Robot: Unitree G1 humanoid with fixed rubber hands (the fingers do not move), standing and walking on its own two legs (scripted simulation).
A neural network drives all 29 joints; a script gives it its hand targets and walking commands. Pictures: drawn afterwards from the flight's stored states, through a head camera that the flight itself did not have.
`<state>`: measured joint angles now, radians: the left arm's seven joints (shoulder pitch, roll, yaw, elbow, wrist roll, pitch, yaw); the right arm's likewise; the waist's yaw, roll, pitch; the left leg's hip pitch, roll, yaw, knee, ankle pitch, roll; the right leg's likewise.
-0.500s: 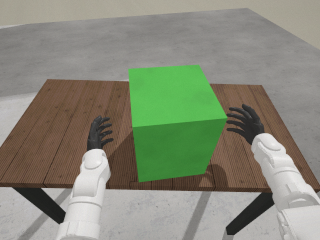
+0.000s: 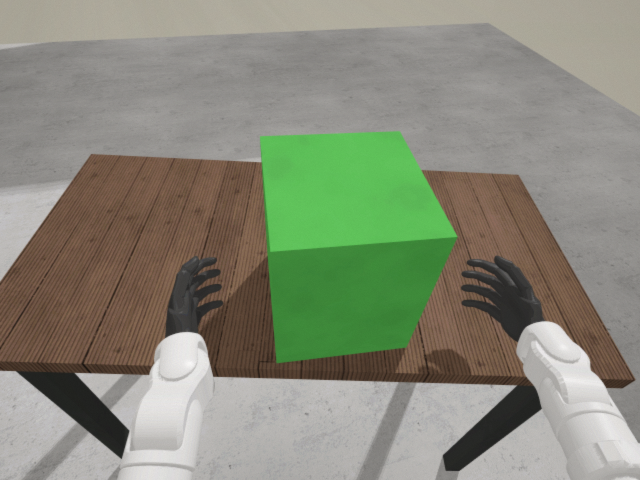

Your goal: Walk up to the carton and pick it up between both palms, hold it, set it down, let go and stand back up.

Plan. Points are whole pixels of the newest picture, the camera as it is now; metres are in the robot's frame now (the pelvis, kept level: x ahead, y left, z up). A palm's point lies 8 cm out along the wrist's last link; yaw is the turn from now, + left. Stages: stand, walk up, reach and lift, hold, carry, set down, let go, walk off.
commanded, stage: set down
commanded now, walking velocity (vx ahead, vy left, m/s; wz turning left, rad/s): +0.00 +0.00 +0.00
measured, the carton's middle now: (337, 248) +0.41 +0.02 +0.06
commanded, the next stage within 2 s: none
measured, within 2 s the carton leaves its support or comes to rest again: neither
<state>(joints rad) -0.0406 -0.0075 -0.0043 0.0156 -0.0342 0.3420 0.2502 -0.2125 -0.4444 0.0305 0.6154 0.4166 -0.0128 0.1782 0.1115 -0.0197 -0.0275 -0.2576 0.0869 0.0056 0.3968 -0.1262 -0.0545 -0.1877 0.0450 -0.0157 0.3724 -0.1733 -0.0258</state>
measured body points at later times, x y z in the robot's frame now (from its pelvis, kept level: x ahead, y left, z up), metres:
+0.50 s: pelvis +0.00 +0.00 +0.00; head -0.01 +0.02 +0.45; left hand +0.23 +0.20 +0.06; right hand +0.29 -0.23 +0.04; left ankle +0.05 +0.15 -0.74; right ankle +0.02 -0.10 -0.74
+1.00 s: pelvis +0.00 +0.00 +0.00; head -0.01 +0.03 +0.45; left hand +0.20 +0.20 +0.04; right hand +0.24 -0.24 +0.03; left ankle +0.05 +0.15 -0.74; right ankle +0.02 -0.10 -0.74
